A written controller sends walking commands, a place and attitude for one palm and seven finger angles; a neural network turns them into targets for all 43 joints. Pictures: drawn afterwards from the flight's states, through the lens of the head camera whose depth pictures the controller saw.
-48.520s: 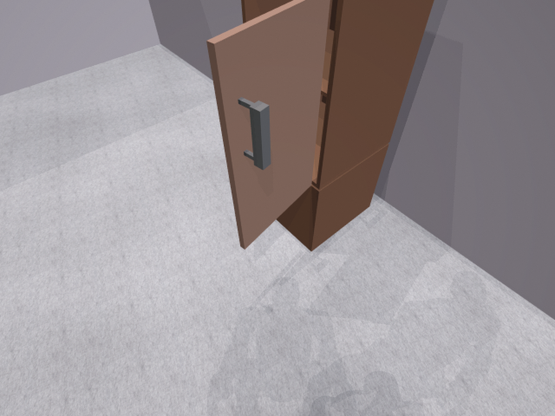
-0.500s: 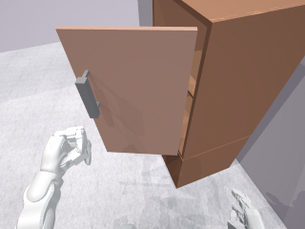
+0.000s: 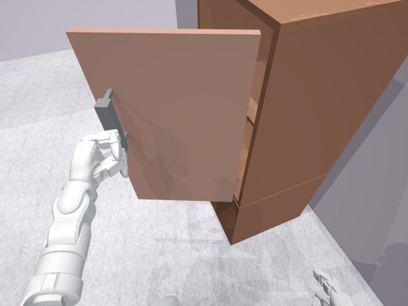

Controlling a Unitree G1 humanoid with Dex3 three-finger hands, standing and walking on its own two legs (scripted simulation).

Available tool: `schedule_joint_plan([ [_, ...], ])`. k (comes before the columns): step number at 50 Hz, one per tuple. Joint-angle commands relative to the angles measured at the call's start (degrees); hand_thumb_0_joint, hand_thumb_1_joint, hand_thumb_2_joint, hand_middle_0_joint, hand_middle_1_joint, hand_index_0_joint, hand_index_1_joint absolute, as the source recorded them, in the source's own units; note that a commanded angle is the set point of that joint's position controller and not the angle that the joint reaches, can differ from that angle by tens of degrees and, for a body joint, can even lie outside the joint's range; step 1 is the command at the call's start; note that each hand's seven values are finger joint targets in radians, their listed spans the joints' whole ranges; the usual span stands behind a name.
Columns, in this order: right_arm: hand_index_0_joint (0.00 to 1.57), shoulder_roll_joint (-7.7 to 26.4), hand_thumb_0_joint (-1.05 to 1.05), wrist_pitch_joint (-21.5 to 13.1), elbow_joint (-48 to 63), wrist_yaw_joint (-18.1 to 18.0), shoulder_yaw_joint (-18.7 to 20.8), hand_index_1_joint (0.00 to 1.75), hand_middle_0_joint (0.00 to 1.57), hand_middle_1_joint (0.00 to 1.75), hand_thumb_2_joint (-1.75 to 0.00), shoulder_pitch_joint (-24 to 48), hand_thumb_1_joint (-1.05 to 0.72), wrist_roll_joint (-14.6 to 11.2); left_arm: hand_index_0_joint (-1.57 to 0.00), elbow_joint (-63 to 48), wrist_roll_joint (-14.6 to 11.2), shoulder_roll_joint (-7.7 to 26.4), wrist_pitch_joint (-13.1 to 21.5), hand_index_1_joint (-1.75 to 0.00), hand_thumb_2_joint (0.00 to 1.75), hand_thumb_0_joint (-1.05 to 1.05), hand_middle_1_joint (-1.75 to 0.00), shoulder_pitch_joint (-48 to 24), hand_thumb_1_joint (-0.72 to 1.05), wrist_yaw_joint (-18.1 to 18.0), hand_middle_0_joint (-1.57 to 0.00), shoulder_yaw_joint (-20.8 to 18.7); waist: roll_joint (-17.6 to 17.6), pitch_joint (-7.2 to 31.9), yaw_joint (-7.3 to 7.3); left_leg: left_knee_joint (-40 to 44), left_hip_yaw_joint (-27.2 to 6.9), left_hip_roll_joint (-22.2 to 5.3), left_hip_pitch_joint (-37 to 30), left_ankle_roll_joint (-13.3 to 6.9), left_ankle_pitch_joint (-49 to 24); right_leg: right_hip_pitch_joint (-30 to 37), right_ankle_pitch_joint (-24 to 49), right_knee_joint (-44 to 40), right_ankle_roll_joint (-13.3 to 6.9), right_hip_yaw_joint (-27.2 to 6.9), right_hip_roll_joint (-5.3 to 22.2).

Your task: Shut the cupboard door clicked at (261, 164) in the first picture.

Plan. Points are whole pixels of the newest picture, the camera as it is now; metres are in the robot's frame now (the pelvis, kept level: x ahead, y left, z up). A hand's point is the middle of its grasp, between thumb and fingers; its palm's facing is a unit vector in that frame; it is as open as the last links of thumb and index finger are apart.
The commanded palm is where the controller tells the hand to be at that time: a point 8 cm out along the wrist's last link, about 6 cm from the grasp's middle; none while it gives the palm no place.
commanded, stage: bring the fist close to the handle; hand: left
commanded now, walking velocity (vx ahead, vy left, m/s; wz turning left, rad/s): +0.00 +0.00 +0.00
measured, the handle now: (115, 122) +0.48 +0.22 +0.09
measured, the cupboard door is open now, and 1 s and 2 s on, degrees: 66 62 45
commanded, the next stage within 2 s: push the door shut along its arc in 0.44 s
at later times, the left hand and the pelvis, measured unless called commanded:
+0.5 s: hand (120, 158) +0.37 +0.18 +0.09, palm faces +0.01 -1.00 -0.03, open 3.1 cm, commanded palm +0.35 +0.23 +0.10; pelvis +0.00 +0.00 +0.00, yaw -1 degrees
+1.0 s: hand (125, 139) +0.42 +0.18 +0.10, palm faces -0.09 -1.00 -0.04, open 3.2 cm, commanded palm +0.41 +0.22 +0.10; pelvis +0.00 +0.00 +0.00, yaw +0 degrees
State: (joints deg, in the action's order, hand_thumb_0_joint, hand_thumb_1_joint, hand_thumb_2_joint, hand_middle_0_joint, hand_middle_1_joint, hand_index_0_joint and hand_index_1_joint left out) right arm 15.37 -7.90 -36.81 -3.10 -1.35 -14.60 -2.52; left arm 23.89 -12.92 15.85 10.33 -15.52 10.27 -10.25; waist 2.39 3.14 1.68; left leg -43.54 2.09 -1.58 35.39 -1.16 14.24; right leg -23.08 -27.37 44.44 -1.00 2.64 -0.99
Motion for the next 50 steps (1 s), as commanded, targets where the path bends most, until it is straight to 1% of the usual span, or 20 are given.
schedule_joint_plan([
  [1, 0.20, 7.8, 0.00, -1.5, 6.7, -0.5, 3.1, 0.30, 0.20, 0.30, -0.90, 0.8, -0.90, -0.2, -1.30, -6.4, 0.0, 10.9, 3.3, -1.50, 0.90, 0.00, -1.50, -24.4, 0.90, -1.2, -1.30, -4.0, -1.2, 13.7, 1.26, 4.5, -4.2, 0.5, -20.9, -0.7, -1.9, -10.4, 12.7, -9.2, 0.7, -1.5, -0.6],
  [4, 0.20, 8.1, 0.00, -0.7, 6.9, -0.4, 3.3, 0.30, 0.20, 0.30, -0.90, -0.1, -0.90, 0.1, -1.30, -4.0, 0.1, 14.2, 4.3, -1.50, 0.90, 0.00, -1.50, -22.1, 0.90, -1.7, -1.30, -7.6, -2.4, 16.8, -0.45, 4.3, -3.7, 0.6, -20.8, -0.7, -4.9, -7.1, 15.9, -8.8, 0.6, -1.8, -0.7],
  [5, 0.20, 7.6, 0.00, -0.7, 7.6, -0.1, 3.3, 0.30, 0.20, 0.30, -0.90, 0.3, -0.90, 0.1, -1.30, -5.2, -0.2, 12.2, 4.7, -1.50, 0.90, 0.00, -1.50, -21.1, 0.90, -1.6, -1.30, -6.3, -0.4, 18.0, -0.87, 4.3, -3.3, 0.8, -21.6, -0.7, -6.4, -6.2, 18.3, -8.3, 0.5, -1.8, -0.6],
  [7, 0.20, 7.6, 0.00, -0.3, 7.9, 0.2, 3.4, 0.30, 0.20, 0.30, -0.90, -0.1, -0.90, 0.1, -1.30, -5.5, -0.2, 13.9, 5.5, -1.50, 0.90, 0.00, -1.50, -19.8, 0.90, -1.4, -1.30, -8.2, 0.0, 19.5, -1.51, 4.1, -2.9, 0.8, -22.0, -0.6, -8.6, -4.8, 21.1, -7.8, 0.5, -1.9, -0.7],
  [9, 0.20, 7.8, 0.00, 0.2, 7.6, 0.3, 3.5, 0.30, 0.20, 0.30, -0.90, -0.8, -0.90, 0.1, -1.30, -3.9, -0.1, 14.6, 6.0, -1.50, 0.90, 0.00, -1.50, -19.0, 0.90, -0.9, -1.30, -8.8, -2.8, 17.7, -0.96, 3.6, -2.5, 0.8, -20.1, -1.0, -8.5, -4.5, 22.1, -8.0, 1.0, -2.1, -0.9],
  [12, 0.20, 7.3, 0.00, 0.5, 8.4, 0.7, 3.8, 0.30, 0.20, 0.30, -0.90, -0.5, -0.90, -0.2, -1.30, -5.9, -0.5, 11.2, 6.6, -1.50, 0.90, 0.00, -1.50, -17.4, 0.90, 0.2, -1.30, -6.2, -0.3, 16.7, -0.75, 3.7, -2.1, 1.0, -21.0, -1.0, -9.6, -5.2, 24.0, -7.9, 0.9, -2.0, -1.2],
  [15, 0.20, 7.5, 0.00, 0.4, 8.0, 0.5, 4.0, 0.30, 0.20, 0.30, -0.90, -0.6, -0.90, -0.6, -1.30, -6.8, -1.1, 9.1, 6.5, -1.50, 0.90, 0.00, -1.50, -19.2, 0.90, 0.9, -1.30, -3.7, -0.9, 14.6, 0.85, 3.6, -2.3, 0.8, -21.2, -1.2, -7.5, -7.3, 21.9, -8.9, 1.3, -1.9, -1.4],
  [19, 0.20, 8.2, 0.00, 0.5, 7.2, -0.1, 4.2, 0.30, 0.20, 0.30, -0.90, -1.2, -0.90, -0.3, -1.30, -7.6, -1.2, 13.4, 7.0, -1.50, 0.90, 0.00, -1.50, -21.5, 0.90, 0.7, -1.30, -7.0, -2.2, 15.7, 0.77, 3.4, -2.6, 0.9, -20.8, -1.3, -6.4, -7.2, 20.5, -8.9, 1.5, -2.4, -1.3],
  [22, 0.20, 7.6, 0.00, 0.3, 7.3, -0.1, 4.1, 0.30, 0.20, 0.30, -0.90, -0.6, -0.90, -0.2, -1.30, -9.6, -0.8, 11.9, 7.8, -1.50, 0.90, 0.00, -1.50, -22.1, 0.90, 0.3, -1.30, -5.8, 0.9, 18.0, 0.52, 3.6, -3.1, 0.7, -23.6, -0.9, -8.0, -7.3, 20.9, -8.0, 0.7, -1.8, -1.4],
  [23, 0.20, 7.4, 0.00, 0.2, 7.4, 0.0, 3.9, 0.30, 0.20, 0.30, -0.90, -0.4, -0.90, -0.3, -1.30, -9.9, -0.7, 10.7, 8.0, -1.50, 0.90, 0.00, -1.50, -22.7, 0.90, 0.3, -1.30, -4.7, 2.1, 17.6, 0.79, 3.7, -3.3, 0.7, -24.3, -0.8, -7.8, -8.4, 20.2, -8.0, 0.7, -1.6, -1.4],
  [25, 0.20, 7.5, 0.00, 0.3, 6.9, -0.1, 3.9, 0.30, 0.20, 0.30, -0.90, -0.5, -0.90, -0.2, -1.30, -7.9, -0.5, 10.2, 7.6, -1.50, 0.90, 0.00, -1.50, -23.3, 0.90, -0.2, -1.30, -4.0, 0.4, 16.2, 1.34, 3.6, -3.5, 0.6, -23.1, -1.0, -6.2, -9.0, 18.6, -8.4, 0.8, -1.5, -1.4],
  [29, 0.20, 8.4, 0.00, 1.0, 6.2, -0.5, 3.6, 0.30, 0.20, 0.30, -0.90, -0.9, -0.90, -0.4, -1.30, -1.3, -0.1, 14.6, 6.3, -1.50, 0.90, 0.00, -1.50, -25.7, 0.90, 0.3, -1.30, -6.8, -2.8, 13.4, 1.69, 3.8, -3.3, 0.7, -19.5, -1.2, -2.4, -9.5, 15.1, -9.5, 1.2, -2.4, -1.1],
  [30, 0.20, 8.0, 0.00, 1.2, 6.3, -0.6, 3.4, 0.30, 0.20, 0.30, -0.90, -0.4, -0.90, -0.5, -1.30, -0.6, 0.1, 13.2, 6.0, -1.50, 0.90, 0.00, -1.50, -28.3, 0.90, 0.8, -1.30, -5.0, -1.2, 12.9, 2.23, 4.1, -3.2, 0.8, -19.5, -1.1, -1.8, -9.9, 14.7, -9.5, 1.0, -2.4, -0.9],
  [32, 0.20, 7.9, 0.00, 1.1, 6.5, -0.6, 3.4, 0.30, 0.20, 0.30, -0.90, -0.6, -0.90, -0.4, -1.30, -0.3, 0.4, 12.2, 6.2, -1.50, 0.90, 0.00, -1.50, -31.5, 0.90, 1.6, -1.30, -3.5, 1.4, 14.7, 2.32, 3.9, -3.8, 0.7, -21.9, -0.8, -2.8, -11.0, 14.9, -8.9, 0.6, -2.0, -1.1],
  [34, 0.20, 8.4, 0.00, 1.2, 6.0, -0.7, 3.4, 0.30, 0.20, 0.30, -0.90, -1.5, -0.90, -0.3, -1.30, 1.7, 0.3, 13.5, 6.5, -1.50, 0.90, 0.00, -1.50, -34.9, 0.90, 2.3, -1.30, -4.0, -0.6, 15.6, 3.15, 3.1, -4.1, 0.6, -22.1, -1.0, -3.1, -11.6, 14.8, -9.1, 0.7, -2.2, -1.2],
  [38, 0.20, 8.5, 0.00, 1.1, 6.0, -0.4, 3.6, 0.30, 0.20, 0.30, -0.90, -2.3, -0.90, -0.3, -1.30, 3.9, -0.3, 12.6, 7.5, -1.50, 0.90, 0.00, -1.50, -37.7, 0.90, 4.0, -1.30, -3.2, 1.5, 19.1, 2.95, 2.6, -4.8, 0.6, -24.4, -0.6, -5.8, -12.0, 16.9, -7.8, 0.2, -1.7, -1.2],
  [39, 0.20, 8.8, 0.00, 1.3, 5.7, -0.4, 3.7, 0.30, 0.20, 0.30, -0.90, -3.0, -0.90, -0.2, -1.30, 6.7, -0.1, 13.9, 7.3, -1.50, 0.90, 0.00, -1.50, -36.1, 0.90, 4.2, -1.30, -4.4, -0.6, 18.9, 2.77, 2.2, -4.7, 0.5, -23.7, -0.7, -6.1, -11.6, 17.1, -7.8, 0.3, -1.7, -1.3],
  [43, 0.20, 9.1, 0.00, 1.6, 5.4, -0.3, 3.7, 0.30, 0.20, 0.30, -0.90, -3.6, -0.90, -0.4, -1.30, 8.5, -0.5, 14.3, 7.7, -1.50, 0.90, 0.00, -1.50, -42.1, 0.90, 5.8, -1.30, -3.9, -1.7, 18.3, 3.91, 1.8, -4.6, 0.8, -22.0, -1.0, -6.1, -12.3, 18.4, -7.5, 0.5, -1.9, -1.2],
  [44, 0.20, 9.5, 0.00, 1.8, 4.9, -0.4, 3.9, 0.30, 0.20, 0.30, -0.90, -4.3, -0.90, -0.3, -1.30, 9.8, -0.4, 16.2, 8.0, -1.50, 0.90, 0.00, -1.50, -42.4, 0.90, 6.1, -1.30, -5.3, -2.7, 18.4, 3.76, 1.3, -4.5, 0.8, -21.3, -1.2, -6.4, -11.8, 18.7, -7.5, 0.6, -2.2, -1.3],
  [50, 0.20, 9.5, 0.00, 2.4, 3.7, -0.5, 4.0, 0.30, 0.20, 0.30, -0.90, -5.1, -0.90, -0.4, -1.30, 14.5, -0.6, 16.0, 8.9, -1.50, 0.90, 0.00, -1.50, -47.9, 0.90, 9.0, -1.30, -3.7, 0.0, 18.4, 4.93, 0.3, -4.7, 0.9, -21.1, -1.2, -5.1, -14.6, 17.2, -7.0, 0.3, -2.3, -1.2],
])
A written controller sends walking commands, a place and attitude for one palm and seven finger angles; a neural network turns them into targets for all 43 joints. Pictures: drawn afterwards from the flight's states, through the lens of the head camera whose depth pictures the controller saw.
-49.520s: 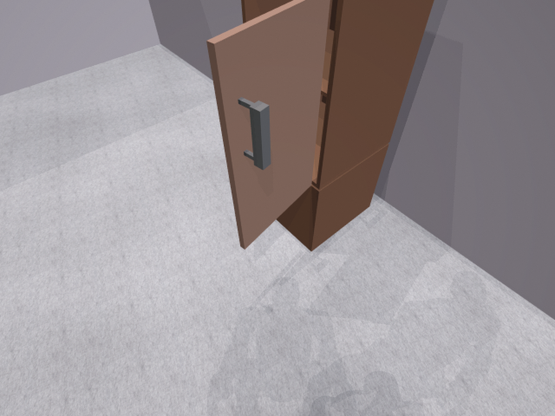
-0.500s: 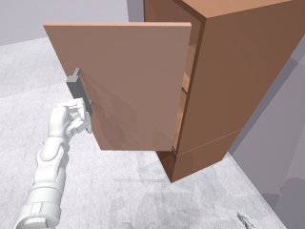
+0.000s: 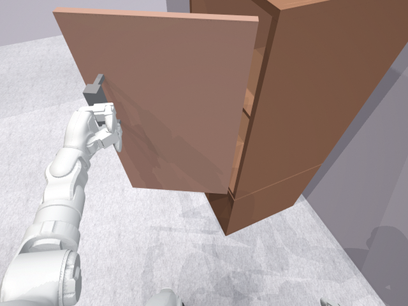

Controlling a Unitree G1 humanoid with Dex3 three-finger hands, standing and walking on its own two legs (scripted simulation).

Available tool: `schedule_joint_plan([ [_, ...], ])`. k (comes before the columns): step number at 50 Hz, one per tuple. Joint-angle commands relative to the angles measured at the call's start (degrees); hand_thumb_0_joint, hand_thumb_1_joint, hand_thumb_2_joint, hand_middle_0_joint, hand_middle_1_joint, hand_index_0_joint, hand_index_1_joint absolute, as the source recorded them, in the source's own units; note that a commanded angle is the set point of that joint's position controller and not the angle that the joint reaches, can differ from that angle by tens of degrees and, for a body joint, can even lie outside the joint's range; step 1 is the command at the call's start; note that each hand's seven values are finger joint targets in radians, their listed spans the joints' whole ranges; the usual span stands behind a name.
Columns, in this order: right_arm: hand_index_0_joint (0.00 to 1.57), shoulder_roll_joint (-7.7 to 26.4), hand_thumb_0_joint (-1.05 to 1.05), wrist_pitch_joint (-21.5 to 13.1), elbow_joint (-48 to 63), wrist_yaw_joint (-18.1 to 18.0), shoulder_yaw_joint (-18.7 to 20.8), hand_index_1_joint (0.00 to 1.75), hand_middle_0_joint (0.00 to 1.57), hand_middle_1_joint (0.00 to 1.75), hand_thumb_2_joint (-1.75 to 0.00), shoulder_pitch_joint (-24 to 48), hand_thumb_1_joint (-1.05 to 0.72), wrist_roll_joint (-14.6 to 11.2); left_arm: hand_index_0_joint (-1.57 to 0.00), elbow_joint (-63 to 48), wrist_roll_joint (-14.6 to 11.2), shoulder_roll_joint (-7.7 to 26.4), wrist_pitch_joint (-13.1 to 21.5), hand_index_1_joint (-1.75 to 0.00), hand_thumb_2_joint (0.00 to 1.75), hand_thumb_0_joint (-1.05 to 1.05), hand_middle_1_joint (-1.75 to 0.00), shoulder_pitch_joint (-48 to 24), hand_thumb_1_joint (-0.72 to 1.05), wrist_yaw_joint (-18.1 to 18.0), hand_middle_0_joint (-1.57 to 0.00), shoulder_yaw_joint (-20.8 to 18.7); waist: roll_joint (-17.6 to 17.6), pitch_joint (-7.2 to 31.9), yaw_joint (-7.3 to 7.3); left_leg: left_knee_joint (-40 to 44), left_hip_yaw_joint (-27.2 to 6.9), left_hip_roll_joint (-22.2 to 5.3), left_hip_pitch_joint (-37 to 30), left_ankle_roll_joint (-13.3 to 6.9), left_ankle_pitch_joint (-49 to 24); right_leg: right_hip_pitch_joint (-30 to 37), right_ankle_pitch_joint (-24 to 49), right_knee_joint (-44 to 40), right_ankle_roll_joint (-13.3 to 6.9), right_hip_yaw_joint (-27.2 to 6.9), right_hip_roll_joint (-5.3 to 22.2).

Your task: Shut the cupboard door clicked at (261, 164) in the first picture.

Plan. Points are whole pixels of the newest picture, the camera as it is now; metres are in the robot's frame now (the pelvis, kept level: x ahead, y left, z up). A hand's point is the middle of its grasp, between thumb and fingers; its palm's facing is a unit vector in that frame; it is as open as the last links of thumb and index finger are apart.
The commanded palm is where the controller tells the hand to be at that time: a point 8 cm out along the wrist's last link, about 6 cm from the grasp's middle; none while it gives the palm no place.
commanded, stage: push the door shut along its arc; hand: left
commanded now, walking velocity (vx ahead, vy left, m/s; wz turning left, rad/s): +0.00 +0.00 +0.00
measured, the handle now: (107, 109) +0.50 +0.22 +0.10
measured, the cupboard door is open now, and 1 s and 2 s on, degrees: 62 45 30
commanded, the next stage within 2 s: pull the fist back off the door in 1.42 s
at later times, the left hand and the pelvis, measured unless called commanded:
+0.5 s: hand (128, 114) +0.47 +0.16 +0.11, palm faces -0.21 -0.98 -0.01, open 3.1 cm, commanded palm +0.48 +0.20 +0.10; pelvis -0.01 +0.01 -0.02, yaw +0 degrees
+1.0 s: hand (155, 92) +0.53 +0.11 +0.12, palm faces -0.34 -0.94 +0.00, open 3.0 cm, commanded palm +0.54 +0.15 +0.10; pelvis -0.01 +0.01 -0.03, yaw -2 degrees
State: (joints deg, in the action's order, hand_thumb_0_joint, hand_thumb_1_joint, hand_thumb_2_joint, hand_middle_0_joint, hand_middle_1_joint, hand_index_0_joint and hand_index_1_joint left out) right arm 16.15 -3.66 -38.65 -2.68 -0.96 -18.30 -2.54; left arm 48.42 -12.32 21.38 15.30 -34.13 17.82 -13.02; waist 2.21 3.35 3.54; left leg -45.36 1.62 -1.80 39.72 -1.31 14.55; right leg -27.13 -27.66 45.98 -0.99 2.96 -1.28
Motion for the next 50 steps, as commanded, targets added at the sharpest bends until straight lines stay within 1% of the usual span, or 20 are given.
schedule_joint_plan([
  [1, 0.20, 8.9, 0.00, -2.0, 5.4, -1.0, 3.7, 0.30, 0.20, 0.30, -0.90, -1.9, -0.90, -0.4, -1.30, -10.6, -1.3, 10.6, 4.4, -1.50, 0.90, 0.00, -1.50, -32.3, 0.90, 2.0, -1.30, -0.9, 1.1, 19.4, 3.47, 2.1, -4.6, 0.9, -26.3, -0.9, -5.5, -11.7, 16.7, -8.3, 0.3, -2.5, -0.9],
  [2, 0.20, 8.8, 0.00, -2.0, 5.1, -1.0, 3.7, 0.30, 0.20, 0.30, -0.90, -2.0, -0.90, -0.3, -1.30, -9.2, -1.2, 9.5, 4.5, -1.50, 0.90, 0.00, -1.50, -32.2, 0.90, 2.3, -1.30, 0.2, 2.1, 19.1, 3.57, 2.0, -4.7, 0.9, -26.9, -0.9, -5.1, -12.6, 15.6, -8.3, 0.1, -2.2, -1.1],
  [6, 0.20, 9.5, 0.00, -2.2, 4.3, -1.1, 3.9, 0.30, 0.20, 0.30, -0.90, -3.2, -0.90, -0.2, -1.30, -6.6, -1.2, 10.5, 5.3, -1.50, 0.90, 0.00, -1.50, -37.2, 0.90, 3.2, -1.30, 0.0, 1.4, 19.7, 4.65, 1.4, -5.5, 0.6, -26.3, -1.0, -4.1, -15.0, 13.9, -7.8, 0.1, -2.1, -1.1],
  [12, 0.20, 9.9, 0.00, -2.7, 2.6, -1.0, 4.1, 0.30, 0.20, 0.30, -0.90, -4.5, -0.90, 0.1, -1.30, -2.6, -0.2, 9.8, 5.8, -1.50, 0.90, 0.00, -1.50, -43.6, 0.90, 4.3, -1.30, 2.2, 3.0, 21.1, 6.38, 0.2, -6.8, 0.2, -26.9, -0.9, -2.4, -19.5, 10.4, -6.5, -0.3, -1.7, -1.3],
  [19, 0.20, 10.7, 0.00, -3.6, 1.8, -0.9, 4.1, 0.30, 0.20, 0.30, -0.90, -6.8, -0.90, 0.5, -1.30, 0.0, 0.3, 12.5, 5.7, -1.50, 0.90, 0.00, -1.50, -50.6, 0.90, 5.0, -1.30, 0.3, 3.7, 24.6, 7.20, -1.4, -7.8, 0.0, -26.9, -1.0, -3.2, -21.9, 9.8, -4.7, -0.5, -1.3, -1.5],
  [22, 0.20, 10.9, 0.00, -3.6, 1.2, -0.6, 4.0, 0.30, 0.20, 0.30, -0.90, -7.2, -0.90, 0.7, -1.30, 3.5, 1.4, 12.6, 4.8, -1.50, 0.90, 0.00, -1.50, -52.2, 0.90, 5.1, -1.30, 1.0, 3.9, 22.6, 7.95, -1.8, -8.2, -0.3, -25.3, -0.8, -0.9, -24.6, 7.8, -4.5, -0.5, -1.2, -1.5],
  [24, 0.20, 11.2, 0.00, -4.0, 1.2, -0.6, 4.1, 0.30, 0.20, 0.30, -0.90, -8.2, -0.90, 0.7, -1.30, 3.1, 1.5, 14.8, 5.2, -1.50, 0.90, 0.00, -1.50, -54.6, 0.90, 5.2, -1.30, -0.6, 4.7, 24.7, 8.17, -2.4, -8.5, -0.4, -25.8, -1.0, -1.4, -25.2, 7.9, -3.6, -0.5, -1.2, -1.5],
  [27, 0.20, 11.1, 0.00, -4.0, 0.9, -0.3, 4.0, 0.30, 0.20, 0.30, -0.90, -8.3, -0.90, 1.0, -1.30, 5.5, 2.3, 12.7, 4.3, -1.50, 0.90, 0.00, -1.50, -55.9, 0.90, 5.5, -1.30, 1.6, 5.7, 23.5, 8.89, -2.8, -9.0, -0.6, -25.0, -0.7, 0.2, -27.4, 6.5, -3.3, -0.7, -0.9, -1.6],
  [30, 0.20, 11.6, 0.00, -4.0, 0.8, -0.2, 4.1, 0.30, 0.20, 0.30, -0.90, -9.5, -0.90, 1.4, -1.30, 6.3, 2.6, 15.3, 4.0, -1.50, 0.90, 0.00, -1.50, -56.8, 0.90, 5.7, -1.30, -0.5, 6.0, 25.8, 8.53, -3.7, -9.4, -0.7, -25.3, -0.7, -1.9, -27.7, 7.3, -2.2, -1.0, -0.7, -1.8],
  [31, 0.20, 11.6, 0.00, -4.1, 1.0, -0.1, 4.1, 0.30, 0.20, 0.30, -0.90, -9.9, -0.90, 1.2, -1.30, 6.5, 2.5, 14.1, 3.7, -1.50, 0.90, 0.00, -1.50, -58.3, 0.90, 6.0, -1.30, 0.2, 6.1, 25.9, 9.25, -3.8, -9.3, -0.9, -25.2, -0.8, -2.1, -28.6, 7.6, -2.2, -0.8, -0.8, -1.8],
  [32, 0.20, 11.6, 0.00, -4.0, 0.8, 0.0, 4.1, 0.30, 0.20, 0.30, -0.90, -10.1, -0.90, 1.5, -1.30, 8.4, 2.7, 14.7, 2.8, -1.50, 0.90, 0.00, -1.50, -57.7, 0.90, 5.9, -1.30, -0.4, 5.7, 25.5, 9.07, -3.9, -9.3, -0.8, -24.3, -0.8, -1.4, -28.4, 7.0, -2.2, -0.9, -0.6, -1.9],
  [34, 0.20, 11.9, 0.00, -4.1, 0.9, 0.0, 4.1, 0.30, 0.20, 0.30, -0.90, -11.3, -0.90, 1.5, -1.30, 7.8, 2.7, 17.4, 3.3, -1.50, 0.90, 0.00, -1.50, -59.5, 0.90, 6.2, -1.30, -2.5, 5.1, 27.6, 9.14, -4.7, -9.0, -0.6, -23.9, -1.1, -3.6, -27.6, 8.5, -1.7, -0.8, -0.7, -2.0],
  [36, 0.20, 11.8, 0.00, -3.8, 1.2, 0.1, 4.1, 0.30, 0.20, 0.30, -0.90, -11.4, -0.90, 1.7, -1.30, 8.1, 3.0, 16.5, 2.8, -1.50, 0.90, 0.00, -1.50, -59.9, 0.90, 6.6, -1.30, -1.9, 4.5, 27.8, 9.40, -5.0, -9.0, -0.7, -23.4, -1.1, -4.0, -27.8, 8.8, -1.7, -0.7, -0.9, -2.1],
  [38, 0.20, 12.1, 0.00, -3.6, 1.1, 0.1, 4.3, 0.30, 0.20, 0.30, -0.90, -12.1, -0.90, 1.7, -1.30, 9.1, 3.7, 18.7, 2.7, -1.50, 0.90, 0.00, -1.50, -60.4, 0.90, 6.8, -1.30, -3.1, 4.5, 27.5, 9.55, -5.4, -9.0, -0.9, -22.3, -1.1, -3.7, -28.3, 8.5, -1.5, -0.7, -1.0, -2.2],
  [41, 0.20, 11.9, 0.00, -3.3, 0.9, 0.4, 4.1, 0.30, 0.20, 0.30, -0.90, -12.8, -0.90, 2.1, -1.30, 10.6, 4.4, 18.2, 2.4, -1.50, 0.90, 0.00, -1.50, -62.6, 0.90, 6.7, -1.30, -2.4, 6.0, 27.0, 10.15, -6.3, -9.0, -1.0, -21.9, -1.1, -4.4, -30.0, 8.5, -0.7, -0.7, -0.7, -2.3],
  [42, 0.20, 11.9, 0.00, -3.0, 1.0, 0.5, 4.1, 0.30, 0.20, 0.30, -0.90, -12.9, -0.90, 2.2, -1.30, 11.9, 4.9, 18.8, 1.9, -1.50, 0.90, 0.00, -1.50, -61.3, 0.90, 6.5, -1.30, -2.9, 7.0, 26.8, 9.69, -6.5, -9.1, -0.9, -21.8, -1.0, -4.6, -30.0, 8.3, -0.6, -1.0, -0.6, -2.4],
  [44, 0.20, 12.0, 0.00, -3.0, 1.5, 0.5, 4.1, 0.30, 0.20, 0.30, -0.90, -13.9, -0.90, 2.3, -1.30, 12.0, 4.8, 19.8, 2.1, -1.50, 0.90, 0.00, -1.50, -61.9, 0.90, 6.6, -1.30, -4.3, 6.3, 28.5, 9.79, -7.1, -8.7, -0.8, -22.0, -1.4, -7.3, -29.8, 9.9, -0.1, -0.9, -0.6, -2.6],
  [47, 0.20, 12.2, 0.00, -1.7, 1.8, 0.6, 3.9, 0.30, 0.20, 0.30, -0.90, -14.4, -0.90, 2.6, -1.30, 15.5, 6.1, 24.3, 0.5, -1.50, 0.90, 0.00, -1.50, -60.8, 0.90, 6.6, -1.30, -7.1, 4.2, 28.0, 9.50, -8.2, -7.8, -0.5, -17.6, -1.6, -7.8, -26.9, 11.9, -0.2, -0.8, -1.1, -2.8],
  [48, 0.20, 12.2, 0.00, -1.7, 2.0, 0.5, 4.0, 0.30, 0.20, 0.30, -0.90, -14.9, -0.90, 2.5, -1.30, 14.4, 6.3, 24.3, 0.7, -1.50, 0.90, 0.00, -1.50, -62.8, 0.90, 7.1, -1.30, -6.6, 3.8, 28.5, 10.35, -8.5, -7.5, -0.7, -17.1, -1.8, -7.7, -27.2, 12.3, 0.0, -0.4, -1.3, -2.8],
  [50, 0.20, 12.0, 0.00, -1.3, 1.7, 0.4, 3.8, 0.30, 0.20, 0.30, -0.90, -14.9, -0.90, 2.7, -1.30, 15.9, 6.8, 23.6, 0.6, -1.50, 0.90, 0.00, -1.50, -63.0, 0.90, 7.5, -1.30, -5.9, 4.3, 28.5, 10.34, -9.2, -7.6, -0.5, -17.3, -1.8, -8.4, -27.9, 12.4, 0.3, -0.6, -1.2, -3.0],
])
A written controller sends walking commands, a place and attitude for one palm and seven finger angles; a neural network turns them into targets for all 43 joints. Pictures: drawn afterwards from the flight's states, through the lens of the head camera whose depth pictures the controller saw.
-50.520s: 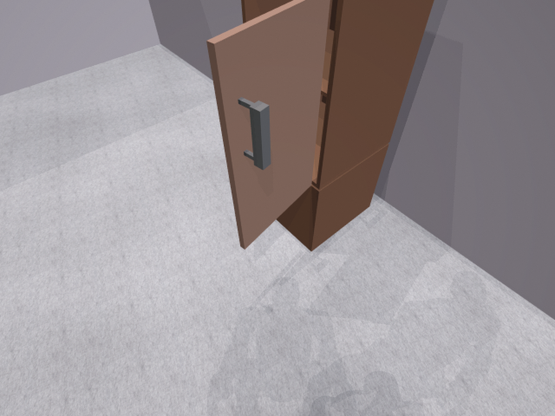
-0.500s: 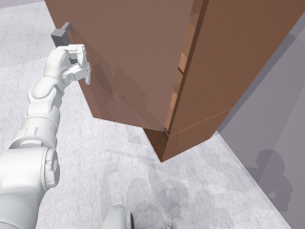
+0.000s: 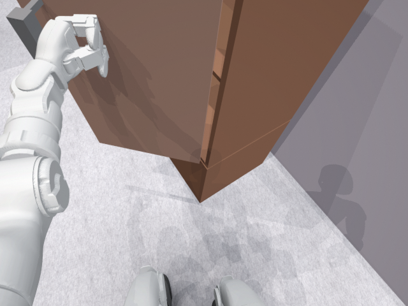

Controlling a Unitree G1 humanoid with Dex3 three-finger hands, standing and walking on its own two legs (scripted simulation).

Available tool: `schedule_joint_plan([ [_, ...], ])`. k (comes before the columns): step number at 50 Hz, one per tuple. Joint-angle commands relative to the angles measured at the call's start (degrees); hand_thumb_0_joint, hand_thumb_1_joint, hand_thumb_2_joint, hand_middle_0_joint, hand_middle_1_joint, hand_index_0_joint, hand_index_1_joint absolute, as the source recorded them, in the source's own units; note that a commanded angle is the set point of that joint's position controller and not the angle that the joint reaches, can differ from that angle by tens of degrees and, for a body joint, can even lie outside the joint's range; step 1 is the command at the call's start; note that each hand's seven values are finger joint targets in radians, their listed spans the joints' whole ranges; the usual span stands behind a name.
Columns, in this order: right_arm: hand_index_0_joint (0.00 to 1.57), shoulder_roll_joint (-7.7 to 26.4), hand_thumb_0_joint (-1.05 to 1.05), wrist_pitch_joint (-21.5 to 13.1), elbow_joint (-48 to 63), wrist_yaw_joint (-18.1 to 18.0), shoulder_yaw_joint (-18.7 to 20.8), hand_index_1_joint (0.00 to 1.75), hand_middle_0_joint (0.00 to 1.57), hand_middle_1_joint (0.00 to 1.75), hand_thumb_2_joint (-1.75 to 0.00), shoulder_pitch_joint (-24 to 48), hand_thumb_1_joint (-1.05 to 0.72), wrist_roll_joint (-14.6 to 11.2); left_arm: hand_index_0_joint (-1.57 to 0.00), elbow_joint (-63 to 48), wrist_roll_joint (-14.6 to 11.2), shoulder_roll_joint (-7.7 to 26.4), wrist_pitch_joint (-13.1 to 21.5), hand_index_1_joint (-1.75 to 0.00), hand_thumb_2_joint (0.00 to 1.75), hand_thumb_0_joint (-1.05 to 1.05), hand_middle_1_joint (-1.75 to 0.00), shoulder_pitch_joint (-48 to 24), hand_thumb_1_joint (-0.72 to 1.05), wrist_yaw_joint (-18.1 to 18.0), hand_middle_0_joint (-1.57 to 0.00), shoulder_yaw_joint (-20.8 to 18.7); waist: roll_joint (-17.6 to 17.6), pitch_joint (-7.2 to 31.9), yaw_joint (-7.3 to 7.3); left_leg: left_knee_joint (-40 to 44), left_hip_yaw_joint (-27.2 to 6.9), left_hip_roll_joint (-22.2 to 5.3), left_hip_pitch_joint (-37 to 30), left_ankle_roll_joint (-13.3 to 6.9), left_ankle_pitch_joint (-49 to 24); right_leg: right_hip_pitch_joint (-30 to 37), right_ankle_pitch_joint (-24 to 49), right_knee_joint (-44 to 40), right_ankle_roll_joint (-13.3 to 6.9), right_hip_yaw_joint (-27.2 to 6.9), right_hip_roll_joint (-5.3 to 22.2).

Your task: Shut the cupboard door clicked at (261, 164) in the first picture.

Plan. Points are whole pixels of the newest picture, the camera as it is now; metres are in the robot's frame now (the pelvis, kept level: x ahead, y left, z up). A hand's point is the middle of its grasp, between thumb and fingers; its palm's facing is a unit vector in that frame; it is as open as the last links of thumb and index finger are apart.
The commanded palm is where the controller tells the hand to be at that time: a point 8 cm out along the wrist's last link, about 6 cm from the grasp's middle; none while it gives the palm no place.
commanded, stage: push the door shut along its arc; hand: left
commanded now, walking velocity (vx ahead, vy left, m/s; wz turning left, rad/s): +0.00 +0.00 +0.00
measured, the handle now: (49, 45) +0.59 +0.22 +0.13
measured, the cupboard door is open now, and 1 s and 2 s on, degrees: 45 30 30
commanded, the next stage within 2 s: pull the fist back off the door in 0.42 s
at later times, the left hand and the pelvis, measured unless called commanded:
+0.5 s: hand (110, 44) +0.56 +0.10 +0.15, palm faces -0.36 -0.93 -0.02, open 3.0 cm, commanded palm +0.60 +0.11 +0.13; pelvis +0.00 +0.00 -0.02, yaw +0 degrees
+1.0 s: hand (127, 43) +0.57 +0.08 +0.14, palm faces +0.09 -1.00 +0.03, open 3.1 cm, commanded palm +0.52 +0.12 +0.13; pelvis +0.02 -0.01 +0.01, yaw -1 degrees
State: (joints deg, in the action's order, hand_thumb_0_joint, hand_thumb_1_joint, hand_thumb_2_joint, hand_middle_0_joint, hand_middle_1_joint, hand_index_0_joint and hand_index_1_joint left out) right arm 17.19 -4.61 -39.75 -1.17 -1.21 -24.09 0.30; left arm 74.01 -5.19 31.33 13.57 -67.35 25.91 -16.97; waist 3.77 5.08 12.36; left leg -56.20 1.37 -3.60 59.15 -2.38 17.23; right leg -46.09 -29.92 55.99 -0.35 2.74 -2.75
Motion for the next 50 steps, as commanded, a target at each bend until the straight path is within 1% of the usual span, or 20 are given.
schedule_joint_plan([
  [1, 0.20, 10.9, 0.00, -0.5, 2.7, -1.1, 4.3, 0.30, 0.20, 0.30, -0.90, -9.4, -0.90, -0.3, -1.30, -11.5, -0.7, 12.5, 2.5, -1.50, 0.90, 0.00, -1.50, -32.2, 0.90, -0.3, -1.30, -0.7, 3.6, 27.1, 2.39, 1.3, -7.1, 1.0, -37.0, -0.8, -11.1, -9.9, 14.9, -9.7, -0.9, -1.2, -1.4],
  [4, 0.20, 10.7, 0.00, -0.9, 1.7, -1.4, 4.2, 0.30, 0.20, 0.30, -0.90, -10.0, -0.90, -0.2, -1.30, -11.2, -1.1, 10.0, 2.6, -1.50, 0.90, 0.00, -1.50, -36.0, 0.90, 0.6, -1.30, 1.3, 4.6, 26.3, 3.76, 0.6, -7.4, 0.7, -38.2, -1.1, -11.0, -12.8, 13.7, -9.2, -1.0, -0.6, -1.6],
  [8, 0.20, 11.4, 0.00, -1.2, 0.8, -1.5, 4.3, 0.30, 0.20, 0.30, -0.90, -9.7, -0.90, -0.1, -1.30, -9.6, -1.0, 9.8, 1.3, -1.50, 0.90, 0.00, -1.50, -37.5, 0.90, 1.2, -1.30, 2.0, 4.7, 26.1, 4.40, -0.5, -7.6, 0.6, -37.0, -1.0, -9.1, -14.9, 12.2, -9.0, -1.0, -0.6, -1.7],
  [10, 0.20, 11.3, 0.00, -1.3, -0.1, -1.6, 4.0, 0.30, 0.20, 0.30, -0.90, -9.7, -0.90, 0.2, -1.30, -9.2, -0.8, 10.3, 0.8, -1.50, 0.90, 0.00, -1.50, -38.8, 0.90, 1.3, -1.30, 2.2, 6.1, 27.3, 4.13, -1.4, -7.6, 0.9, -37.1, -1.1, -10.6, -14.8, 12.9, -8.3, -1.3, -0.4, -1.8],
  [16, 0.20, 11.2, 0.00, -2.2, -1.1, -1.7, 4.2, 0.30, 0.20, 0.30, -0.90, -10.1, -0.90, 0.5, -1.30, -10.8, -0.3, 6.3, -0.1, -1.50, 0.90, 0.00, -1.50, -44.1, 0.90, 1.2, -1.30, 5.0, 9.1, 29.7, 5.63, -3.4, -8.2, 0.4, -39.1, -1.2, -12.2, -19.3, 12.6, -6.3, -1.2, 0.4, -1.9],
  [22, 0.20, 11.2, 0.00, -2.6, -2.2, -1.6, 3.9, 0.30, 0.20, 0.30, -0.90, -9.5, -0.90, 0.9, -1.30, -9.2, 0.5, 3.8, -1.9, -1.50, 0.90, 0.00, -1.50, -46.6, 0.90, 0.4, -1.30, 6.9, 9.6, 29.4, 6.57, -4.4, -8.5, 0.7, -38.4, -1.3, -11.6, -21.4, 11.7, -5.5, -1.5, 1.0, -2.1],
  [23, 0.20, 11.4, 0.00, -2.9, -2.0, -1.7, 4.0, 0.30, 0.20, 0.30, -0.90, -10.0, -0.90, 0.7, -1.30, -9.7, 0.5, 5.1, -1.6, -1.50, 0.90, 0.00, -1.50, -47.4, 0.90, 0.6, -1.30, 6.1, 8.6, 30.3, 6.81, -5.0, -8.3, 0.4, -37.8, -1.4, -11.1, -21.3, 11.8, -5.1, -1.3, 0.9, -2.1],
  [26, 0.20, 11.2, 0.00, -3.1, -2.5, -1.7, 4.1, 0.30, 0.20, 0.30, -0.90, -10.2, -0.90, 0.9, -1.30, -10.4, 0.8, 3.2, -1.5, -1.50, 0.90, 0.00, -1.50, -49.4, 0.90, 0.5, -1.30, 7.4, 10.2, 31.7, 7.25, -5.7, -8.6, 0.4, -39.5, -1.4, -12.9, -23.3, 12.2, -4.0, -1.4, 1.2, -2.3],
  [27, 0.20, 8.7, 0.00, -3.4, -0.9, -0.6, 3.3, 0.30, 0.20, 0.30, -0.90, -12.5, -0.90, 1.0, -1.30, -9.2, -3.3, 5.7, -3.8, -1.50, 0.90, 0.00, -1.50, -48.9, 0.90, -11.6, -1.30, -4.8, 10.3, 29.8, 4.17, -4.3, -9.3, -0.7, -34.3, -0.3, -9.9, -19.7, 11.2, -5.6, -1.3, 0.2, -1.4],
  [28, 0.20, 9.0, 0.00, -3.6, -0.8, 0.5, 3.4, 0.30, 0.20, 0.30, -0.90, -13.5, -0.90, 1.6, -1.30, -9.0, -1.4, 4.4, -4.3, -1.50, 0.90, 0.00, -1.50, -48.2, 0.90, -17.9, -1.30, -3.6, 9.8, 31.6, 4.82, -3.3, -10.1, -0.9, -34.0, 0.1, -8.7, -19.5, 10.8, -4.5, -0.8, 0.4, -1.6],
  [30, 0.20, 8.6, 0.00, -3.3, -0.4, 2.2, 4.1, 0.30, 0.20, 0.30, -0.90, -14.6, -0.90, 2.7, -1.30, -8.0, 0.2, 0.5, -4.6, -1.50, 0.90, 0.00, -1.50, -45.9, 0.90, -25.5, -1.30, -3.9, 7.3, 31.2, 5.54, -3.0, -11.3, -0.9, -33.8, 0.4, -8.0, -21.3, 10.6, -3.7, -0.4, 1.3, -1.5],
  [33, 0.20, 8.1, 0.00, -2.1, 1.0, 5.0, 4.4, 0.30, 0.20, 0.30, -0.90, -16.3, -0.90, 4.9, -1.30, -12.3, 7.2, 1.4, -1.9, -1.50, 0.90, 0.00, -1.50, -43.5, 0.90, -36.6, -1.30, -4.7, 9.1, 32.8, 4.15, -2.8, -10.4, -0.2, -33.6, 0.5, -8.5, -20.0, 10.2, -3.3, -0.5, 1.7, -1.6],
  [34, 0.20, 8.3, 0.00, -1.7, 1.1, 5.6, 4.5, 0.30, 0.20, 0.30, -0.90, -16.9, -0.90, 5.4, -1.30, -14.9, 10.1, 2.7, 0.0, -1.50, 0.90, 0.00, -1.50, -44.3, 0.90, -38.1, -1.30, -3.8, 9.8, 34.6, 4.34, -2.7, -10.7, -0.2, -35.2, 0.6, -10.1, -19.7, 10.4, -2.9, -0.7, 1.7, -1.6],
  [35, 0.20, 8.0, 0.00, -1.3, 1.5, 6.4, 5.0, 0.30, 0.20, 0.30, -0.90, -16.9, -0.90, 5.6, -1.30, -16.1, 12.3, 1.3, 1.3, -1.50, 0.90, 0.00, -1.50, -43.2, 0.90, -38.6, -1.30, -1.7, 11.8, 35.3, 4.31, -2.6, -10.5, -0.1, -37.0, 0.7, -11.0, -20.0, 10.7, -3.4, -0.9, 1.5, -1.8],
  [37, 0.20, 8.4, 0.00, -0.1, 2.2, 7.1, 5.4, 0.30, 0.20, 0.30, -0.90, -17.0, -0.90, 5.4, -1.30, -17.2, 13.7, 1.3, 2.9, -1.50, 0.90, 0.00, -1.50, -40.8, 0.90, -37.5, -1.30, -0.1, 11.0, 35.9, 3.81, -1.4, -10.0, 0.1, -38.6, 1.0, -11.2, -16.9, 11.5, -4.9, -1.3, 1.3, -2.1],
  [41, 0.20, 8.5, 0.00, 1.9, 3.1, 6.1, 5.7, 0.30, 0.20, 0.30, -0.90, -16.3, -0.90, 3.5, -1.30, -15.4, 8.8, 0.3, 1.4, -1.50, 0.90, 0.00, -1.50, -36.1, 0.90, -31.9, -1.30, -0.3, 6.5, 34.9, 2.48, 2.2, -8.2, 1.2, -38.4, 0.8, -9.7, -8.3, 13.5, -9.2, -1.3, 0.8, -3.0],
  [44, 0.20, 8.4, 0.00, 2.4, 3.4, 4.9, 5.3, 0.30, 0.20, 0.30, -0.90, -15.7, -0.90, 2.5, -1.30, -16.5, 4.2, 3.7, 1.5, -1.50, 0.90, 0.00, -1.50, -31.5, 0.90, -30.2, -1.30, -5.6, 3.1, 33.2, 0.34, 4.4, -6.4, 1.5, -36.9, 0.5, -11.1, -1.3, 17.3, -11.5, -1.0, 0.1, -3.1],
  [45, 0.20, 7.9, 0.00, 1.9, 3.6, 4.9, 5.3, 0.30, 0.20, 0.30, -0.90, -15.0, -0.90, 2.2, -1.30, -18.0, 3.4, 2.6, 2.7, -1.50, 0.90, 0.00, -1.50, -30.9, 0.90, -30.1, -1.30, -5.6, 3.2, 33.1, -0.07, 4.5, -5.7, 1.7, -37.3, 0.4, -12.1, -1.0, 18.8, -11.9, -0.8, -0.3, -3.1],
  [47, 0.20, 7.3, 0.00, 1.6, 3.3, 4.8, 5.1, 0.30, 0.20, 0.30, -0.90, -14.7, -0.90, 2.3, -1.30, -18.7, 3.4, 1.6, 5.1, -1.50, 0.90, 0.00, -1.50, -27.6, 0.90, -30.6, -1.30, -5.3, 0.8, 28.9, 0.07, 5.3, -4.9, 1.7, -35.6, 0.1, -11.9, 0.4, 20.1, -12.7, -0.3, -0.6, -3.0],
  [50, 0.20, 6.7, 0.00, 1.5, 3.7, 5.3, 5.3, 0.30, 0.20, 0.30, -0.90, -14.0, -0.90, 2.4, -1.30, -20.4, 4.8, 1.0, 8.8, -1.50, 0.90, 0.00, -1.50, -18.8, 0.90, -31.2, -1.30, -5.4, 0.5, 27.0, -1.84, 5.4, -3.6, 2.3, -36.1, 0.0, -14.5, 2.9, 24.9, -12.5, -0.3, -1.0, -2.8],
])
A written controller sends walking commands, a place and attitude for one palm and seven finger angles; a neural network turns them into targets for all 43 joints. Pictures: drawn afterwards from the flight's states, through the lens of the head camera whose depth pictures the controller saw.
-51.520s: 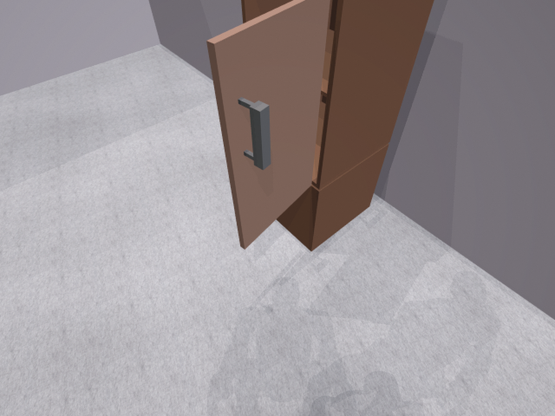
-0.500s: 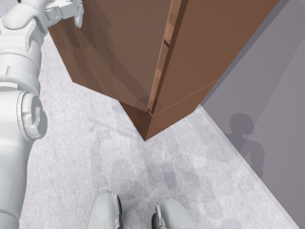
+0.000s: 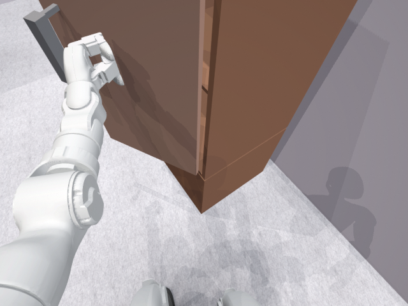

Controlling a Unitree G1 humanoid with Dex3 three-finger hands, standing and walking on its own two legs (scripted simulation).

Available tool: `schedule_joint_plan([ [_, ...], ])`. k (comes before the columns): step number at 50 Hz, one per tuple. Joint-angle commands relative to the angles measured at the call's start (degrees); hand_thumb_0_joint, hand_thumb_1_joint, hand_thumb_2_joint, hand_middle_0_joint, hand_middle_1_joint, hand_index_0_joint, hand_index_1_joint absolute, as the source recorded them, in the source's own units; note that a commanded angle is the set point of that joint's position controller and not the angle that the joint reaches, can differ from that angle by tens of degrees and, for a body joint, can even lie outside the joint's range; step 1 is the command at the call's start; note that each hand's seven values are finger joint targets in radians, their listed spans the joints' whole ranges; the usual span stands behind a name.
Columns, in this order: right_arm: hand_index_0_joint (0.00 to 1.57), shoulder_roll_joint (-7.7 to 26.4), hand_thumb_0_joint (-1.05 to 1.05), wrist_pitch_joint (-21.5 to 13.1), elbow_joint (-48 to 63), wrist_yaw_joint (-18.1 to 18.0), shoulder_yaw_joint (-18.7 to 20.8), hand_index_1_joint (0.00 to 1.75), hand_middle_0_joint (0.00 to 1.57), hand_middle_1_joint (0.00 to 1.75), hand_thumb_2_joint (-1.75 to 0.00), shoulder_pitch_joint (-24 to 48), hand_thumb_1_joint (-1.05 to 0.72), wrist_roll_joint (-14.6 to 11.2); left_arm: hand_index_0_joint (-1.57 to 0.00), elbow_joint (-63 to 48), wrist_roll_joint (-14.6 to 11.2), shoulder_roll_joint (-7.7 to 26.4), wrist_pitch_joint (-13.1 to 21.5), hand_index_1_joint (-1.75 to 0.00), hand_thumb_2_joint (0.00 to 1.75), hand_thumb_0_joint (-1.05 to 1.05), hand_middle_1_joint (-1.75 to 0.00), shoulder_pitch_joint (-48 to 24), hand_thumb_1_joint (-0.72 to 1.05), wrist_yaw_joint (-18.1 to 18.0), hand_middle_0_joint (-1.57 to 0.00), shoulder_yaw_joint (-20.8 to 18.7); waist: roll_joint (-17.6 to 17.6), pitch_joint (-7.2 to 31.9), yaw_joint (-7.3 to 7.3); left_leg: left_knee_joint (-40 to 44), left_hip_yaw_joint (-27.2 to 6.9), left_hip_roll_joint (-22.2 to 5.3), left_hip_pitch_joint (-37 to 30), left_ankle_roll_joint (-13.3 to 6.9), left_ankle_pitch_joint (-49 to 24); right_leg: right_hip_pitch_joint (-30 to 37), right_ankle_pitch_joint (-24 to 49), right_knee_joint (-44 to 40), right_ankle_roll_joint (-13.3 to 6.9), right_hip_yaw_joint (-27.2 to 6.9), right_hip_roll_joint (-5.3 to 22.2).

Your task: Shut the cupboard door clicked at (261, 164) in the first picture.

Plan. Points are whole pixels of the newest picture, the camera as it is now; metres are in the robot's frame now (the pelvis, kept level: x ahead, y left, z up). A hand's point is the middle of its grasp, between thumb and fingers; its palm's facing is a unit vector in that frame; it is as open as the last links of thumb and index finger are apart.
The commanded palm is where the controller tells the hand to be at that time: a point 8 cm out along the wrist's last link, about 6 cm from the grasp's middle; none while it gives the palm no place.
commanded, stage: pull the fist back off the door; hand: left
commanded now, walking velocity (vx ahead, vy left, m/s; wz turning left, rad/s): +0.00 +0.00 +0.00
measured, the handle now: (61, 45) +0.64 +0.21 +0.12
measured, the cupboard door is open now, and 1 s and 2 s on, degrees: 30 30 30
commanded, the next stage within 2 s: draw the hand back to the body in 0.40 s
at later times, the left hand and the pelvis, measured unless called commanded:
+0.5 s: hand (111, 95) +0.47 +0.10 +0.13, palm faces +0.07 -1.00 -0.01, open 3.1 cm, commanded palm +0.45 +0.15 +0.12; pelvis +0.01 -0.02 +0.01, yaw +3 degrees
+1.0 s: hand (51, 142) +0.36 +0.17 +0.17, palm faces +0.06 -1.00 -0.03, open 3.1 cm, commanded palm +0.32 +0.22 +0.17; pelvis +0.01 +0.00 +0.04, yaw +1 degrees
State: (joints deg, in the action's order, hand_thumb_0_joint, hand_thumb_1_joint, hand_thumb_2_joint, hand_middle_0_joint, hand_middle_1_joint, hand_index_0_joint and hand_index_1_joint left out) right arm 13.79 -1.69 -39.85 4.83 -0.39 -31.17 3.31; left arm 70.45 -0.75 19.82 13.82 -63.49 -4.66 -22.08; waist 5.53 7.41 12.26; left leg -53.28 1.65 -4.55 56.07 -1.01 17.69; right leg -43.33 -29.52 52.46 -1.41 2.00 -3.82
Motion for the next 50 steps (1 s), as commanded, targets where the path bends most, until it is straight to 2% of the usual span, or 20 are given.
schedule_joint_plan([
  [1, 0.20, 9.7, 0.00, -1.1, 4.0, -0.5, 4.6, 0.30, 0.20, 0.30, -0.90, -6.4, -0.90, -0.4, -1.30, -16.2, 0.5, 11.0, 8.7, -1.50, 0.90, 0.00, -1.50, -18.3, 0.90, -0.4, -1.30, 0.6, -1.1, 23.4, -2.67, 2.6, -3.2, 3.6, -32.6, -1.4, -15.6, 1.5, 26.6, -9.0, 0.7, -0.3, -1.6],
  [4, 0.20, 9.6, 0.00, 0.0, 5.2, -0.3, 5.0, 0.30, 0.20, 0.30, -0.90, -5.4, -0.90, -1.2, -1.30, -14.7, -0.3, 7.1, 7.3, -1.50, 0.90, 0.00, -1.50, -9.0, 0.90, 1.6, -1.30, 3.4, -4.3, 20.5, -3.68, 3.6, -1.6, 4.6, -31.0, -1.6, -15.1, 5.7, 31.6, -10.1, 1.4, -1.0, -1.1],
  [7, 0.20, 9.6, 0.00, 0.6, 6.2, -0.8, 5.3, 0.30, 0.20, 0.30, -0.90, -3.1, -0.90, -2.6, -1.30, -19.1, -3.0, 4.1, 5.5, -1.50, 0.90, 0.00, -1.50, -8.7, 0.90, 3.6, -1.30, 5.6, -6.3, 19.5, -3.70, 4.5, -0.7, 5.0, -31.9, -1.9, -14.8, 7.6, 35.9, -11.5, 2.5, -1.9, -0.4],
  [12, 0.20, 8.6, 0.00, -0.4, 6.3, -2.0, 5.4, 0.30, 0.20, 0.30, -0.90, 1.3, -0.90, -3.5, -1.30, -35.5, -6.2, 1.0, 9.4, -1.50, 0.90, 0.00, -1.50, -13.4, 0.90, 3.2, -1.30, 8.9, -1.7, 23.9, -3.96, 4.3, -1.4, 4.9, -40.9, -1.7, -18.3, 7.7, 37.2, -11.4, 2.2, -1.9, -0.3],
  [15, 0.20, 8.4, 0.00, -1.3, 5.3, -2.6, 5.6, 0.30, 0.20, 0.30, -0.90, 3.3, -0.90, -3.8, -1.30, -38.3, -5.4, -0.5, 11.7, -1.50, 0.90, 0.00, -1.50, -12.0, 0.90, 2.4, -1.30, 11.2, -1.0, 23.3, -3.78, 4.2, -1.9, 4.6, -43.4, -1.5, -18.3, 5.4, 34.9, -11.0, 2.1, -1.8, -0.2],
  [16, 0.20, 8.4, 0.00, -1.2, 4.5, -2.8, 5.5, 0.30, 0.20, 0.30, -0.90, 3.7, -0.90, -3.5, -1.30, -35.7, -4.9, -1.7, 11.3, -1.50, 0.90, 0.00, -1.50, -10.8, 0.90, 2.2, -1.30, 12.8, -1.2, 20.8, -3.32, 4.5, -2.3, 4.5, -43.1, -1.4, -17.0, 4.5, 32.9, -11.0, 1.8, -1.5, -0.2],
  [21, 0.20, 9.2, 0.00, -0.2, 3.5, -3.5, 4.9, 0.30, 0.20, 0.30, -0.90, 5.3, -0.90, -3.9, -1.30, -24.2, -4.2, 2.9, 7.6, -1.50, 0.90, 0.00, -1.50, -10.3, 0.90, 1.7, -1.30, 9.1, -7.4, 16.3, -3.73, 5.3, -1.8, 5.1, -35.9, -1.6, -11.4, 6.3, 32.5, -12.0, 3.1, -3.2, 1.2],
  [22, 0.20, 9.2, 0.00, -0.1, 4.0, -3.4, 4.7, 0.30, 0.20, 0.30, -0.90, 5.5, -0.90, -4.1, -1.30, -24.5, -4.7, 3.0, 7.1, -1.50, 0.90, 0.00, -1.50, -11.5, 0.90, 2.0, -1.30, 8.5, -8.8, 17.2, -3.64, 5.6, -1.6, 5.2, -34.9, -1.7, -11.4, 7.1, 33.6, -12.0, 3.5, -3.4, 1.5],
  [24, 0.20, 9.5, 0.00, 0.4, 4.7, -3.7, 4.4, 0.30, 0.20, 0.30, -0.90, 6.0, -0.90, -4.0, -1.30, -20.9, -5.3, 5.4, 5.8, -1.50, 0.90, 0.00, -1.50, -8.2, 0.90, 2.4, -1.30, 5.7, -9.9, 17.5, -5.02, 5.7, -1.2, 5.7, -32.6, -1.7, -11.0, 10.2, 35.7, -12.0, 4.0, -4.1, 1.9],
  [26, 0.20, 9.0, 0.00, 0.5, 5.2, -3.6, 4.1, 0.30, 0.20, 0.30, -0.90, 6.8, -0.90, -4.0, -1.30, -20.4, -5.7, 3.7, 5.9, -1.50, 0.90, 0.00, -1.50, -9.8, 0.90, 3.4, -1.30, 7.1, -8.4, 17.7, -4.64, 5.7, -1.2, 5.7, -32.5, -1.6, -11.2, 10.0, 36.0, -11.7, 3.5, -3.9, 2.0],
  [29, 0.20, 9.3, 0.00, 0.8, 7.8, -3.5, 4.3, 0.30, 0.20, 0.30, -0.90, 7.1, -0.90, -3.9, -1.30, -26.1, -6.1, 7.1, 8.0, -1.50, 0.90, 0.00, -1.50, -1.2, 0.90, 5.1, -1.30, 3.6, -5.4, 24.1, -8.29, 5.7, -1.0, 5.6, -37.0, -1.5, -16.8, 14.2, 40.2, -10.4, 2.8, -3.4, 1.7],
  [30, 0.20, 9.0, 0.00, 0.6, 8.7, -3.3, 4.1, 0.30, 0.20, 0.30, -0.90, 7.9, -0.90, -4.3, -1.30, -29.5, -6.5, 5.9, 8.7, -1.50, 0.90, 0.00, -1.50, 0.3, 0.90, 6.0, -1.30, 4.9, -4.3, 24.9, -8.59, 6.2, -0.8, 5.6, -38.1, -1.5, -17.5, 14.4, 41.2, -10.6, 3.0, -3.5, 1.8],
  [32, 0.20, 8.8, 0.00, 0.8, 10.0, -3.3, 4.2, 0.30, 0.20, 0.30, -0.90, 8.4, -0.90, -4.7, -1.30, -34.4, -7.5, 5.3, 8.6, -1.50, 0.90, 0.00, -1.50, 5.7, 0.90, 7.3, -1.30, 5.1, -7.0, 25.2, -9.46, 6.8, -0.5, 5.4, -38.6, -1.7, -18.3, 17.1, 44.3, -11.2, 3.5, -3.3, 1.7],
  [34, 0.20, 8.7, 0.00, 1.2, 11.5, -3.6, 4.3, 0.30, 0.20, 0.30, -0.90, 9.6, -0.90, -5.3, -1.30, -38.0, -8.4, 3.2, 6.7, -1.50, 0.90, 0.00, -1.50, 13.4, 0.90, 8.5, -1.30, 6.9, -8.6, 23.1, -10.13, 8.0, 0.2, 5.5, -38.4, -2.0, -18.4, 19.8, 46.6, -12.0, 4.1, -3.0, 1.7],
  [36, 0.20, 8.3, 0.00, 1.2, 11.6, -4.0, 4.2, 0.30, 0.20, 0.30, -0.90, 11.2, -0.90, -6.1, -1.30, -43.4, -9.7, 1.4, 4.7, -1.50, 0.90, 0.00, -1.50, 14.1, 0.90, 9.3, -1.30, 8.9, -8.7, 19.6, -9.79, 9.1, 0.5, 5.4, -39.0, -2.1, -16.5, 19.7, 46.1, -13.7, 4.8, -3.0, 1.7],
  [38, 0.20, 8.7, 0.00, 1.1, 11.7, -4.7, 4.2, 0.30, 0.20, 0.30, -0.90, 12.0, -0.90, -6.5, -1.30, -46.9, -10.9, 2.7, 2.6, -1.50, 0.90, 0.00, -1.50, 16.7, 0.90, 9.4, -1.30, 7.9, -10.6, 15.9, -9.99, 10.7, 0.4, 5.3, -38.9, -2.2, -14.3, 19.6, 42.6, -15.6, 5.0, -2.8, 1.5],
  [40, 0.20, 8.4, 0.00, 0.6, 11.9, -5.5, 3.8, 0.30, 0.20, 0.30, -0.90, 13.5, -0.90, -6.9, -1.30, -53.1, -11.4, 3.4, 2.0, -1.50, 0.90, 0.00, -1.50, 16.2, 0.90, 9.1, -1.30, 7.9, -8.9, 15.1, -9.83, 12.2, 0.2, 5.1, -40.8, -2.4, -13.6, 18.8, 38.8, -17.0, 5.0, -2.9, 1.5],
  [44, 0.20, 7.8, 0.00, -1.1, 12.0, -6.7, 3.5, 0.30, 0.20, 0.30, -0.90, 16.0, -0.90, -6.8, -1.30, -63.2, -11.1, 2.9, 1.7, -1.50, 0.90, 0.00, -1.50, 20.8, 0.90, 8.5, -1.30, 10.2, -1.7, 14.3, -10.36, 13.9, -0.4, 4.4, -47.3, -2.0, -14.5, 17.3, 30.5, -18.1, 2.6, -1.5, 0.6],
  [46, 0.20, 7.6, 0.00, -1.9, 11.9, -6.8, 3.2, 0.30, 0.20, 0.30, -0.90, 17.7, -0.90, -6.8, -1.30, -64.2, -11.4, 2.5, 0.7, -1.50, 0.90, 0.00, -1.50, 25.3, 0.90, 8.9, -1.30, 10.5, -1.3, 12.8, -10.98, 15.4, -1.1, 4.2, -48.0, -1.7, -13.4, 17.0, 27.7, -18.7, 1.8, -1.0, 0.6],
  [50, 0.20, 7.7, 0.00, -2.7, 13.2, -7.3, 2.3, 0.30, 0.20, 0.30, -0.90, 21.0, -0.90, -7.6, -1.19, -64.6, -13.0, 3.1, -3.9, -1.38, 0.90, 0.00, -1.38, 32.8, 0.90, 10.6, -1.19, 9.4, -4.8, 9.1, -12.27, 18.5, -1.3, 4.0, -46.7, -1.5, -10.1, 18.3, 23.7, -20.9, 1.9, -0.6, 0.9],
])
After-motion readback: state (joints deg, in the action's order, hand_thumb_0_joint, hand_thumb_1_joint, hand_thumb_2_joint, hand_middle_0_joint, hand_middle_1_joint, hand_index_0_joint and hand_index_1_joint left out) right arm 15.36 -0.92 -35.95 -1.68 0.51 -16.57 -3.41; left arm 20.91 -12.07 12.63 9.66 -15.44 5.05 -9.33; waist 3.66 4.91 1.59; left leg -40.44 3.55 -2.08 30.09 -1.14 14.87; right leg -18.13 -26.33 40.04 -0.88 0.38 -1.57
